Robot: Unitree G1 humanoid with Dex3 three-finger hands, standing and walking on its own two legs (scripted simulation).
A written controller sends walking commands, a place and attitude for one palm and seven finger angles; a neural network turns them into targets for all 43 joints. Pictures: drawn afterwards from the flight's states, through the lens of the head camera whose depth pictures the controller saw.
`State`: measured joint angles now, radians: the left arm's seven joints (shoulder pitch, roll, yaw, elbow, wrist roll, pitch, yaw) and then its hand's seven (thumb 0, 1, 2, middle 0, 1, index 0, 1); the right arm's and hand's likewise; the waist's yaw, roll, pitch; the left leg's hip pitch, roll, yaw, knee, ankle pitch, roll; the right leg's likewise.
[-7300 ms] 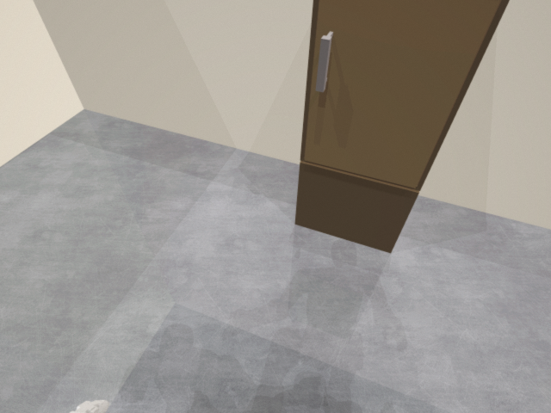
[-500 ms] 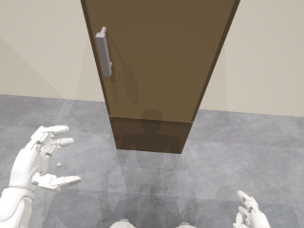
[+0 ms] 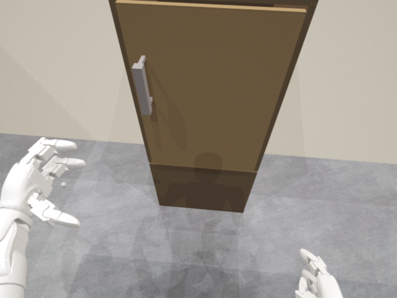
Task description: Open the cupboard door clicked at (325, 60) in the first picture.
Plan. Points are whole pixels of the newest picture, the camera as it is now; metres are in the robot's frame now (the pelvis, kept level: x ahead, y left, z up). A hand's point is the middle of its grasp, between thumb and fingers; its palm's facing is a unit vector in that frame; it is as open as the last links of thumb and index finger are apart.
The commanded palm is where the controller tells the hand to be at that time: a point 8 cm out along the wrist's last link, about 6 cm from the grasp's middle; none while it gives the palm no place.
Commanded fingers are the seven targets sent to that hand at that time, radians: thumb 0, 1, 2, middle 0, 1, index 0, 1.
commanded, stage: raise the hand with hooked fingers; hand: left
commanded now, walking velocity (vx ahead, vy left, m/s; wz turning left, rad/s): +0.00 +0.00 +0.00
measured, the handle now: (144, 86) +0.61 +0.20 +0.08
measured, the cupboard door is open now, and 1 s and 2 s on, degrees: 0 0 0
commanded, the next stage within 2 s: move the hooked fingers beside the handle in 0.54 s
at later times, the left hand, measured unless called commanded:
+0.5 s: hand (73, 182) +0.29 +0.25 +0.10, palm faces +0.01 -1.00 -0.03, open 13.9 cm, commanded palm +0.26 +0.30 +0.10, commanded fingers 0.00 -0.50 0.30 -0.30 -1.20 -0.30 -1.20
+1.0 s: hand (85, 156) +0.35 +0.26 +0.10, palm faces -0.03 -1.00 +0.00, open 14.0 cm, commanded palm +0.33 +0.31 +0.10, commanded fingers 0.00 -0.50 0.30 -0.30 -1.20 -0.30 -1.20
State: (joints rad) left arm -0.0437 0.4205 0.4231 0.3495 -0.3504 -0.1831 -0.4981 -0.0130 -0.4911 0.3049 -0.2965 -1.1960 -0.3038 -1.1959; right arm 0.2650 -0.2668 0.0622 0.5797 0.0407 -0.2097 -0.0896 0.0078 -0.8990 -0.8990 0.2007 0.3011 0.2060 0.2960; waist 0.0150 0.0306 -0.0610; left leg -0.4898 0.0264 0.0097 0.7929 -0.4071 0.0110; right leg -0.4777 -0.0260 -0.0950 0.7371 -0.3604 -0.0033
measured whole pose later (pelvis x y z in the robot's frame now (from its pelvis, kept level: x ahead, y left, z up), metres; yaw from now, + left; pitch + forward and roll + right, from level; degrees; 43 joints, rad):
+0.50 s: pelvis -0.01 -0.01 +0.00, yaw -1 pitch +5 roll -1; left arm -0.08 0.41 0.44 0.42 -0.34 -0.21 -0.51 -0.01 -0.50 0.30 -0.30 -1.20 -0.30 -1.20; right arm 0.29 -0.28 0.05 0.58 0.04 -0.20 -0.10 0.01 -0.90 -0.90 0.20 0.30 0.20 0.30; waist 0.00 0.02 -0.05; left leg -0.46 0.04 0.02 0.75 -0.38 0.00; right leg -0.46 -0.01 -0.08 0.71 -0.34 -0.02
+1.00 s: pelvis -0.01 +0.00 +0.00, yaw -1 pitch +8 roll -1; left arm -0.38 0.48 0.42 0.69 -0.29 -0.21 -0.52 -0.01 -0.50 0.30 -0.30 -1.20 -0.30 -1.20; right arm 0.29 -0.29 0.06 0.59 0.04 -0.17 -0.10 0.01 -0.90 -0.90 0.20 0.30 0.21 0.30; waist -0.02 0.01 -0.05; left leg -0.54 0.03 0.02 0.79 -0.39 0.01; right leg -0.53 -0.02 -0.08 0.74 -0.34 -0.01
